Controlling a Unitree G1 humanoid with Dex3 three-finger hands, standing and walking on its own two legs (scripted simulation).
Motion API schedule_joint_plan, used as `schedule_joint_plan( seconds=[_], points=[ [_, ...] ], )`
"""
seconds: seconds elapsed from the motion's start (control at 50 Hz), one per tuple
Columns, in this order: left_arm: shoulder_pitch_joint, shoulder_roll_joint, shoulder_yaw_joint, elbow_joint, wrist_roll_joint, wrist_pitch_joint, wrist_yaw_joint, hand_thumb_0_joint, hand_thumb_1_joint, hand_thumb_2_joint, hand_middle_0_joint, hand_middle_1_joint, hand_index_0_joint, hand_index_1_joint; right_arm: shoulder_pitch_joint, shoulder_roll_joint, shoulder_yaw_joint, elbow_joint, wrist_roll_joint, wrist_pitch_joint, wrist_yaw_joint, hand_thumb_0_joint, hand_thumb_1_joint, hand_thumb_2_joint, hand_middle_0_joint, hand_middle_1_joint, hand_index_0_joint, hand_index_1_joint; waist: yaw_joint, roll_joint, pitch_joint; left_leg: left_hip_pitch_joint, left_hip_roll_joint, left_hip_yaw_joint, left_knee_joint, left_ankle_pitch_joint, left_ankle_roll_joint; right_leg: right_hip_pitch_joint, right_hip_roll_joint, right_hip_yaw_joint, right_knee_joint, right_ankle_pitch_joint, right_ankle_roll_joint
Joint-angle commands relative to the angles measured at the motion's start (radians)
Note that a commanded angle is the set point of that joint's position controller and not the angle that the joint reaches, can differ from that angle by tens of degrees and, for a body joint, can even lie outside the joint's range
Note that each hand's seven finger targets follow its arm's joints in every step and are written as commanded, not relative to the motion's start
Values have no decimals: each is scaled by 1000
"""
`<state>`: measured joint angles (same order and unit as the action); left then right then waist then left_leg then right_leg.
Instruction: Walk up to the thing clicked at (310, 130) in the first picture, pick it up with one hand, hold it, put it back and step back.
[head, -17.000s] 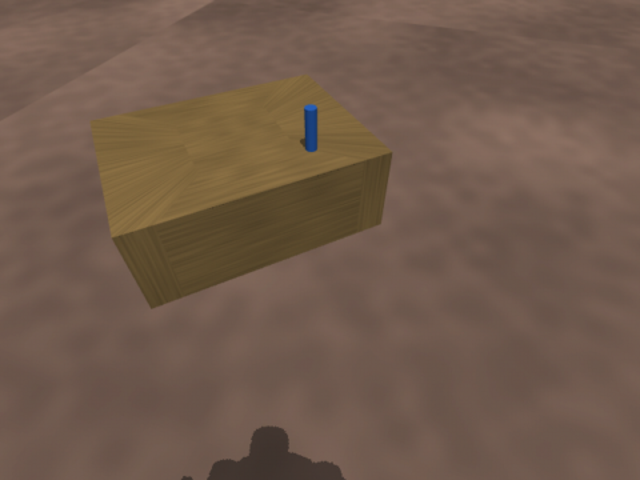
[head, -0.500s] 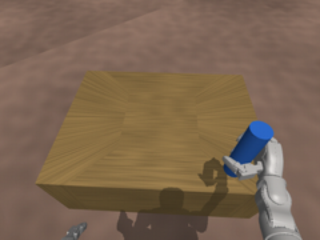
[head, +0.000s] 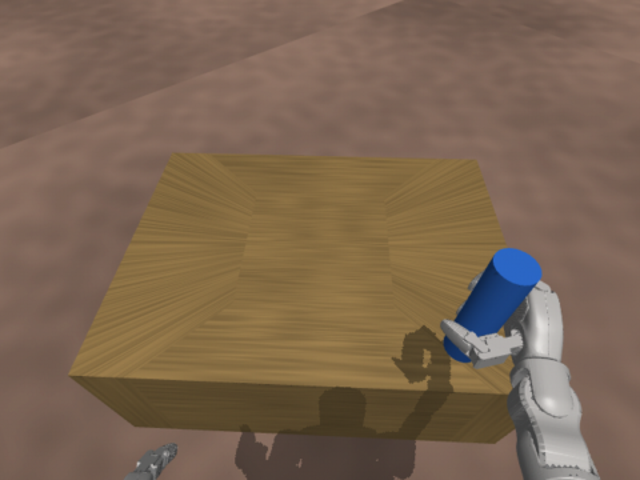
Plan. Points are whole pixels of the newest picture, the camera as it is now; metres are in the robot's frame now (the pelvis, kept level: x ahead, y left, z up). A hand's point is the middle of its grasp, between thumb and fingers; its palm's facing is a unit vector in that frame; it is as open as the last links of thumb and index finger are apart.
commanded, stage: hold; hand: right
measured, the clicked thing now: (485, 311) +0.32 -0.17 +0.07
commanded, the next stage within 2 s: crouch in 1.94 s
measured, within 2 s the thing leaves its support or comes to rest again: neither
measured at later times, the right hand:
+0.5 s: hand (477, 319) +0.32 -0.17 +0.05, palm faces +0.17 +0.99 +0.00, open 8.3 cm
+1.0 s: hand (473, 317) +0.32 -0.16 +0.05, palm faces +0.16 +0.99 -0.01, open 8.3 cm
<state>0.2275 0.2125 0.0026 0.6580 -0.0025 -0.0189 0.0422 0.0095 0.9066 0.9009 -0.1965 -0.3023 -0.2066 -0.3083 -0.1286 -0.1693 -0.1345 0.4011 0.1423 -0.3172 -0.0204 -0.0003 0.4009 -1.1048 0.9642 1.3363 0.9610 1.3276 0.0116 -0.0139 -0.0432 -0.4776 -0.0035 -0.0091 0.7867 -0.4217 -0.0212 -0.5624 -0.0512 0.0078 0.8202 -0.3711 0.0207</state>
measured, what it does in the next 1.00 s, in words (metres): stands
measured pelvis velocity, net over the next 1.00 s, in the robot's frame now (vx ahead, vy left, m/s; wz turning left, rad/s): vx -0.01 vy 0.01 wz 0.00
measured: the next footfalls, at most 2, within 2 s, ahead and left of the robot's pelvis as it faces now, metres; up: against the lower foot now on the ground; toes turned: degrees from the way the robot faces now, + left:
none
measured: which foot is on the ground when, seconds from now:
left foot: down 0.00-1.00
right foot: down 0.00-1.00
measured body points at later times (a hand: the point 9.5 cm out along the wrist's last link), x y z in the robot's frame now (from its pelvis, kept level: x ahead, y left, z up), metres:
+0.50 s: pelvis -0.01 +0.00 +0.00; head +0.03 +0.00 +0.45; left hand +0.13 +0.24 -0.11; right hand +0.31 -0.22 +0.06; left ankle -0.01 +0.14 -0.70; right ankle +0.03 -0.13 -0.70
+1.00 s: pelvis -0.01 +0.01 +0.00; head +0.03 +0.00 +0.45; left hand +0.13 +0.24 -0.11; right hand +0.31 -0.21 +0.06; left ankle -0.01 +0.14 -0.70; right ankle +0.03 -0.13 -0.70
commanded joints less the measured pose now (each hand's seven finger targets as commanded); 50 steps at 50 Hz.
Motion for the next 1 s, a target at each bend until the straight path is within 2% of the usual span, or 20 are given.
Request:
schedule_joint_plan(
  seconds=[0.0, 0.04, 0.1, 0.16, 0.28, 0.3, 0.34, 0.4, 0.46, 0.52, 0.62, 0.64, 0.68, 0.72, 0.8, 0.82, 0.84, 0.86, 0.88, 0.98],
  points=[
    [-40, 119, 37, -124, -3, -45, 9, 0, 902, 903, -198, -308, -200, -306, -273, -82, -15, -221, 20, -78, -1, 0, -281, -1315, 1320, 1436, 1351, 1436, 14, 1, -249, 40, -19, 45, -110, 283, 20, 202, 18, -5, -121, 235, -22],
    [-37, 127, 45, -120, -2, -47, 12, 0, 902, 901, -198, -306, -199, -305, -324, -112, -47, -235, 21, -80, -6, 0, -262, -1309, 1316, 1433, 1347, 1433, 19, 9, -264, 46, -17, 42, -114, 275, 18, 193, 20, -6, -118, 218, -26],
    [-34, 132, 47, -117, 1, -47, 12, 0, 896, 900, -200, -307, -201, -305, -297, -117, -41, -257, 15, -84, 0, 0, -240, -1319, 1314, 1442, 1348, 1442, 2, -15, -280, 50, -13, 34, -109, 297, 20, 213, 20, -10, -112, 241, -26],
    [-43, 119, 36, -131, 0, -50, 13, 0, 904, 900, -197, -307, -200, -304, -299, -92, -14, -260, 12, -83, 0, 0, -281, -1317, 1314, 1434, 1345, 1434, 12, -7, -277, 50, -14, 37, -115, 286, 19, 225, 22, -10, -120, 231, -24],
    [-45, 123, 44, -118, 2, -52, 13, 0, 899, 900, -197, -305, -199, -303, -299, -107, -36, -221, 12, -86, -5, 0, -252, -1320, 1313, 1440, 1347, 1440, 6, 9, -241, 54, -11, 32, -126, 259, 17, 177, 26, -15, -120, 191, -30],
    [-46, 113, 34, -128, 3, -54, 10, 0, 901, 901, -196, -305, -198, -303, -265, -89, -24, -245, 13, -90, -4, 0, -265, -1324, 1316, 1442, 1349, 1442, 2, 10, -278, 66, -12, 33, -119, 276, 18, 194, 26, -14, -119, 210, -28],
    [-48, 129, 45, -126, 2, -51, 11, 0, 900, 901, -197, -305, -199, -303, -304, -123, -42, -287, 11, -96, -6, 0, -270, -1328, 1318, 1445, 1352, 1445, -6, -33, -290, 66, -13, 32, -118, 271, 23, 222, 25, -12, -124, 215, -22],
    [-53, 113, 37, -123, 2, -56, 13, 0, 898, 905, -195, -305, -196, -304, -300, -86, -17, -239, 14, -91, -4, 0, -279, -1329, 1320, 1446, 1354, 1446, 16, 16, -245, 56, -11, 30, -128, 261, 15, 178, 28, -16, -116, 186, -31],
    [-53, 124, 46, -117, 4, -57, 15, 0, 898, 905, -197, -304, -197, -304, -300, -116, -48, -252, 15, -94, -6, 0, -266, -1338, 1325, 1456, 1360, 1456, 8, 2, -251, 44, -11, 26, -132, 233, 17, 176, 27, -17, -121, 160, -31],
    [-45, 126, 45, -118, 3, -59, 16, 0, 908, 898, -196, -305, -200, -301, -280, -97, -25, -252, 14, -94, 2, 0, -254, -1328, 1315, 1446, 1351, 1446, 12, 13, -281, 52, -11, 27, -125, 263, 16, 199, 26, -14, -114, 189, -31],
    [-47, 132, 48, -110, 3, -60, 17, 0, 904, 902, -197, -305, -200, -303, -326, -124, -48, -262, 16, -105, 1, 0, -272, -1342, 1332, 1462, 1367, 1462, 13, -10, -280, 47, -13, 29, -120, 251, 20, 198, 25, -11, -122, 182, -27],
    [-60, 113, 33, -118, 3, -62, 17, 0, 903, 899, -197, -305, -199, -302, -285, -117, -50, -230, 17, -102, 1, 0, -292, -1346, 1333, 1462, 1368, 1462, 3, -11, -255, 52, -12, 31, -123, 250, 18, 185, 27, -14, -122, 183, -27],
    [-54, 120, 35, -117, 2, -64, 16, 0, 906, 899, -198, -306, -201, -302, -277, -90, -22, -237, 18, -100, 4, 0, -271, -1345, 1334, 1465, 1370, 1465, 11, -11, -269, 42, -14, 32, -118, 263, 21, 210, 23, -12, -122, 200, -25],
    [-42, 132, 44, -105, 4, -64, 17, 0, 904, 897, -199, -306, -202, -302, -290, -102, -35, -223, 19, -99, 6, 0, -280, -1340, 1326, 1456, 1362, 1456, 12, -16, -267, 28, -18, 39, -110, 278, 22, 220, 19, -6, -122, 227, -22],
    [-48, 125, 42, -112, 2, -64, 18, 0, 898, 898, -199, -306, -201, -303, -326, -118, -46, -211, 19, -97, 5, 0, -282, -1347, 1336, 1465, 1371, 1465, 18, 23, -229, 40, -12, 27, -136, 234, 15, 169, 25, -14, -126, 162, -33],
    [-58, 117, 33, -114, 1, -66, 16, 0, 898, 900, -198, -305, -200, -302, -295, -105, -43, -194, 21, -96, 7, 0, -284, -1348, 1338, 1467, 1374, 1467, 6, 21, -227, 37, -12, 28, -135, 220, 18, 173, 25, -13, -130, 153, -30],
    [-64, 120, 32, -116, 1, -67, 15, 0, 906, 894, -198, -306, -202, -301, -311, -94, -27, -200, 23, -98, 10, 0, -295, -1352, 1344, 1471, 1379, 1471, 13, 0, -229, 18, -14, 29, -132, 209, 21, 184, 23, -11, -133, 145, -28],
    [-60, 126, 38, -115, 2, -68, 16, 0, 904, 894, -198, -305, -202, -300, -334, -118, -53, -221, 25, -100, 9, 0, -272, -1345, 1334, 1464, 1370, 1464, 6, -13, -261, 28, -15, 28, -131, 218, 21, 199, 23, -11, -129, 156, -26],
    [-57, 124, 36, -119, 1, -68, 14, 0, 899, 897, -198, -304, -201, -302, -311, -101, -30, -217, 23, -99, 10, 0, -280, -1332, 1331, 1453, 1364, 1453, 11, 10, -260, 35, -16, 31, -128, 229, 21, 196, 23, -10, -129, 166, -28],
    [-53, 121, 34, -114, 3, -67, 15, 0, 902, 898, -197, -304, -200, -301, -289, -109, -41, -218, 21, -102, 10, 0, -305, -1331, 1330, 1449, 1363, 1449, 2, -16, -276, 50, -13, 28, -124, 268, 20, 206, 27, -16, -123, 203, -26]
  ],
)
